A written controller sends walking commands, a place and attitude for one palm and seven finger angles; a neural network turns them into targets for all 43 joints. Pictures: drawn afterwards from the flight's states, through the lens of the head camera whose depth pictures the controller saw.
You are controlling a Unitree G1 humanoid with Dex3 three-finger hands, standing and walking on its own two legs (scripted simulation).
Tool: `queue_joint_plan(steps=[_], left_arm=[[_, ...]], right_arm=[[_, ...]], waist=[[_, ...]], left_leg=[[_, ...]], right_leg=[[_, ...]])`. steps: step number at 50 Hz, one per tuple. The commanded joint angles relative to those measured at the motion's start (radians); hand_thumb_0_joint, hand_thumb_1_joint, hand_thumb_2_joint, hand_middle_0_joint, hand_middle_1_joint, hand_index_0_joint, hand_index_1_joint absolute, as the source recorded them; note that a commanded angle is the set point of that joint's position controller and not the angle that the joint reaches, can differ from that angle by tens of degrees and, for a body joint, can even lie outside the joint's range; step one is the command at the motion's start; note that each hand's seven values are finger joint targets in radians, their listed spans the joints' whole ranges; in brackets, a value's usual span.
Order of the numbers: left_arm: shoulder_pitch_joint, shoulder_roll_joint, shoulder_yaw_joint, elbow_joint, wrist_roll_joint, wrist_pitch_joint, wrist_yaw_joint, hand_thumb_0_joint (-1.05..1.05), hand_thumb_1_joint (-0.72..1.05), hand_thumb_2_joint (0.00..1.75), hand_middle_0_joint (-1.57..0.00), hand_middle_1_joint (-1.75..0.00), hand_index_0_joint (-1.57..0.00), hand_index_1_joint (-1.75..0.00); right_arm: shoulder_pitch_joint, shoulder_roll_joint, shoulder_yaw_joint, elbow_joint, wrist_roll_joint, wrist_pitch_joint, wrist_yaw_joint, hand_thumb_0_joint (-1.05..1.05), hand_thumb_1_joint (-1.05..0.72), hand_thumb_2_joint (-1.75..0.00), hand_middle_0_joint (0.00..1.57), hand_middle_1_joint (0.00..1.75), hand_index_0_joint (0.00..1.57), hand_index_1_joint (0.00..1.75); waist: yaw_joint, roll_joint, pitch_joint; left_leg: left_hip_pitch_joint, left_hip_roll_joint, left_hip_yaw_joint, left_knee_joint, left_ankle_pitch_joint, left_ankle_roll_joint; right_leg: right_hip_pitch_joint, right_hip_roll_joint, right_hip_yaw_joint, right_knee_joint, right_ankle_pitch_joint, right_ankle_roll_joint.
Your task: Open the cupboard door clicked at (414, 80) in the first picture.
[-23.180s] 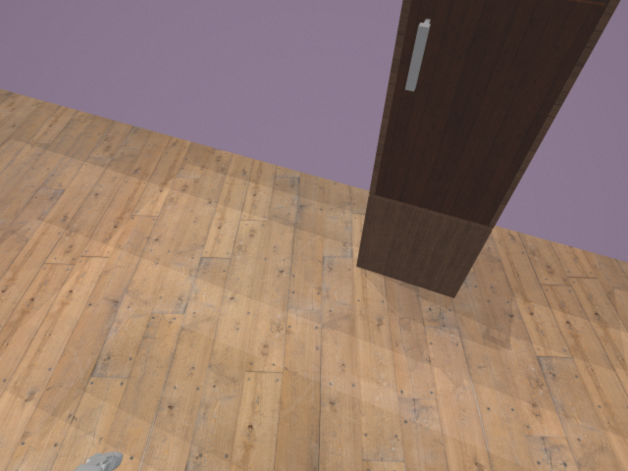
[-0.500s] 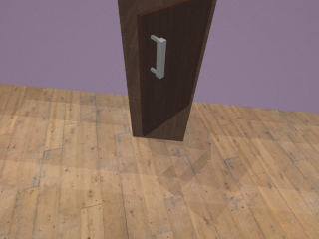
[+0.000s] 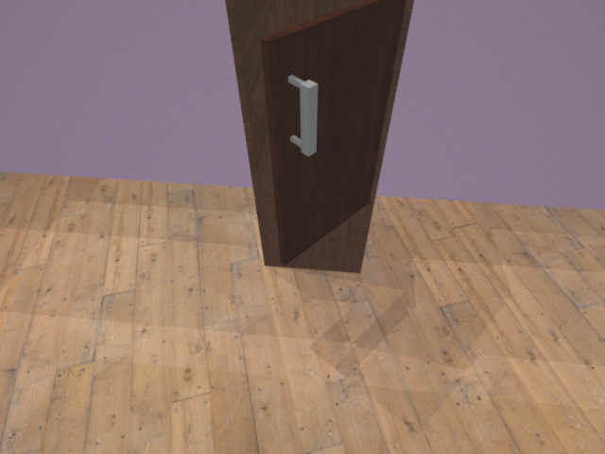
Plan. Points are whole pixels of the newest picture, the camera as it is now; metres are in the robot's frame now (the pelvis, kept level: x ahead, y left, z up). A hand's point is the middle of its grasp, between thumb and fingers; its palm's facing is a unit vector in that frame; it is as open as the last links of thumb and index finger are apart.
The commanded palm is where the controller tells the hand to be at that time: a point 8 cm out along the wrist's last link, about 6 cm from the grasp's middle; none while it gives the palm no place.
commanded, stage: let the arm hang, fingers relaxed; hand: left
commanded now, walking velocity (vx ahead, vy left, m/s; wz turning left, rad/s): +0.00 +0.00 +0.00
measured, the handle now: (301, 116) +0.65 +0.04 +0.11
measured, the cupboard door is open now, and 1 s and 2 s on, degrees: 49 49 49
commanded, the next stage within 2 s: look to check the result in 0.28 s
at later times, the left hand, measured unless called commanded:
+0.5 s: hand out of the picture +0.06 +0.21 -0.16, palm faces +0.01 -0.96 -0.28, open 7.4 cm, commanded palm none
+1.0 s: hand out of the picture +0.11 +0.22 -0.15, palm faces -0.01 -0.95 -0.32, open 7.4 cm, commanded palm none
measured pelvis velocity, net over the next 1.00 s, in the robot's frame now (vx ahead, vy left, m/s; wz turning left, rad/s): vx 0.04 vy -0.01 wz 0.00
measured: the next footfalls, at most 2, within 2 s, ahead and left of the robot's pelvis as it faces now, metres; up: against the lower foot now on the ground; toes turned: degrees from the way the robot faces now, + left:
left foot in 1.82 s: +0.13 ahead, +0.11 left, +0.00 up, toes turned -25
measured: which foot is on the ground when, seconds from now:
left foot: down 0.00-1.00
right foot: down 0.00-1.00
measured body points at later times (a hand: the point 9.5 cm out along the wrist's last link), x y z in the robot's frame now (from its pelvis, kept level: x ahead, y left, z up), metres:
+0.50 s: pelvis +0.02 -0.01 +0.01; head +0.04 -0.02 +0.45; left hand +0.06 +0.26 -0.14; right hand +0.06 -0.26 -0.15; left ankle +0.04 +0.11 -0.74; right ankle +0.04 -0.10 -0.74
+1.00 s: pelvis +0.04 -0.01 +0.01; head +0.06 -0.02 +0.46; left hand +0.11 +0.27 -0.13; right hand +0.10 -0.29 -0.14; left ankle +0.04 +0.11 -0.74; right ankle +0.04 -0.10 -0.74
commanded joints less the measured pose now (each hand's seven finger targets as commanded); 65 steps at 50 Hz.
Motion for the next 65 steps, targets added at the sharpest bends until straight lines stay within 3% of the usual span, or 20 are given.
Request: queue_joint_plan(steps=[1, 5, 11, 17, 37, 49, 52, 59, 61, 63, 64, 65], left_arm=[[0.034, 0.140, 0.025, -0.035, -0.002, -0.020, 0.010, 0.00, 0.90, 0.90, -0.20, -0.30, -0.20, -0.30], [0.009, 0.144, 0.025, -0.041, -0.002, -0.026, 0.008, 0.00, 0.90, 0.90, -0.20, -0.30, -0.20, -0.30], [-0.023, 0.163, 0.026, -0.048, -0.002, -0.034, 0.008, 0.00, 0.90, 0.90, -0.20, -0.30, -0.20, -0.30], [-0.051, 0.184, 0.026, -0.047, -0.004, -0.040, 0.007, 0.00, 0.90, 0.90, -0.20, -0.30, -0.20, -0.30], [-0.110, 0.268, 0.023, -0.035, -0.007, -0.046, 0.003, 0.00, 0.90, 0.90, -0.20, -0.30, -0.20, -0.30], [-0.135, 0.288, 0.024, -0.044, -0.006, -0.049, 0.002, 0.00, 0.90, 0.90, -0.20, -0.30, -0.20, -0.30], [-0.094, 0.195, 0.015, -0.046, -0.006, -0.022, 0.007, 0.00, 0.90, 0.90, -0.20, -0.30, -0.20, -0.30], [-0.065, 0.218, 0.052, -0.126, 0.002, 0.015, 0.000, 0.00, 0.90, 0.90, -0.20, -0.30, -0.20, -0.30], [-0.071, 0.199, 0.055, -0.151, 0.003, 0.020, -0.005, 0.00, 0.90, 0.90, -0.20, -0.30, -0.20, -0.30], [-0.084, 0.174, 0.057, -0.181, 0.004, 0.027, -0.015, 0.00, 0.90, 0.90, -0.20, -0.30, -0.20, -0.30], [-0.083, 0.157, 0.059, -0.193, 0.003, 0.031, -0.020, 0.00, 0.90, 0.90, -0.20, -0.30, -0.20, -0.30], [-0.090, 0.150, 0.063, -0.207, 0.004, 0.037, -0.023, 0.00, 0.90, 0.90, -0.20, -0.30, -0.20, -0.30]], right_arm=[[0.034, -0.123, -0.019, -0.035, -0.002, -0.018, -0.008, 0.00, -0.90, -0.90, 0.20, 0.30, 0.20, 0.30], [0.005, -0.132, -0.018, -0.038, -0.002, -0.025, -0.007, 0.00, -0.90, -0.90, 0.20, 0.30, 0.20, 0.30], [-0.027, -0.152, -0.023, -0.042, 0.001, -0.025, -0.006, 0.00, -0.90, -0.90, 0.20, 0.30, 0.20, 0.30], [-0.066, -0.178, -0.021, -0.038, 0.002, -0.030, -0.007, 0.00, -0.90, -0.90, 0.20, 0.30, 0.20, 0.30], [-0.153, -0.268, -0.019, -0.032, 0.004, -0.027, -0.002, 0.00, -0.90, -0.90, 0.20, 0.30, 0.20, 0.30], [-0.179, -0.298, -0.020, -0.038, 0.004, -0.032, -0.004, 0.00, -0.90, -0.90, 0.20, 0.30, 0.20, 0.30], [-0.115, -0.191, -0.006, -0.032, 0.002, -0.015, -0.011, 0.00, -0.90, -0.90, 0.20, 0.30, 0.20, 0.30], [-0.081, -0.200, -0.043, -0.111, 0.005, 0.006, -0.028, 0.00, -0.90, -0.90, 0.20, 0.30, 0.20, 0.30], [-0.075, -0.208, -0.049, -0.130, 0.003, 0.006, -0.030, 0.00, -0.90, -0.90, 0.20, 0.30, 0.20, 0.30], [-0.062, -0.232, -0.061, -0.142, -0.004, 0.002, -0.033, 0.00, -0.90, -0.90, 0.20, 0.30, 0.20, 0.30], [-0.059, -0.247, -0.068, -0.148, -0.007, -0.003, -0.035, 0.00, -0.90, -0.90, 0.20, 0.30, 0.20, 0.30], [-0.058, -0.251, -0.071, -0.155, -0.010, -0.009, -0.035, 0.00, -0.90, -0.90, 0.20, 0.30, 0.20, 0.30]], waist=[[0.010, 0.007, 0.039], [0.009, 0.034, 0.021], [0.005, -0.023, 0.014], [0.003, -0.014, -0.023], [0.002, -0.011, -0.042], [0.001, -0.011, -0.062], [-0.006, -0.016, -0.070], [-0.009, -0.053, -0.061], [-0.012, -0.005, -0.048], [-0.013, 0.087, -0.028], [-0.008, 0.151, -0.026], [-0.007, 0.192, -0.022]], left_leg=[[-0.066, 0.098, -0.116, -0.137, -0.120, 0.032], [-0.056, 0.103, -0.123, -0.150, -0.073, 0.030], [-0.006, 0.097, -0.101, -0.127, -0.010, 0.024], [0.035, 0.105, -0.098, -0.124, 0.078, 0.021], [0.094, 0.117, -0.099, -0.149, 0.100, 0.014], [0.130, 0.131, -0.089, -0.160, 0.152, 0.010], [0.124, 0.138, -0.035, -0.100, 0.157, -0.008], [0.079, 0.143, 0.032, 0.022, 0.056, -0.007], [0.090, 0.178, 0.002, -0.009, 0.026, 0.010], [0.100, 0.274, -0.084, -0.088, 0.033, 0.061], [0.093, 0.352, -0.147, -0.138, 0.084, 0.113], [0.089, 0.417, -0.175, -0.170, 0.164, 0.167]], right_leg=[[0.007, -0.100, 0.123, -0.128, -0.178, -0.030], [0.041, -0.102, 0.126, -0.122, -0.103, -0.027], [0.038, -0.112, 0.133, -0.152, -0.092, -0.026], [0.080, -0.120, 0.126, -0.147, 0.012, -0.026], [0.117, -0.131, 0.137, -0.191, 0.052, -0.021], [0.136, -0.127, 0.146, -0.180, 0.166, -0.021], [0.116, -0.131, 0.166, -0.130, 0.260, -0.012], [0.030, -0.127, 0.255, -0.034, 0.309, -0.048], [-0.042, -0.082, 0.244, 0.011, 0.225, -0.033], [-0.122, -0.014, 0.182, 0.153, 0.117, -0.006], [-0.150, 0.019, 0.133, 0.290, -0.070, 0.007], [-0.185, 0.022, 0.104, 0.447, -0.292, 0.019]])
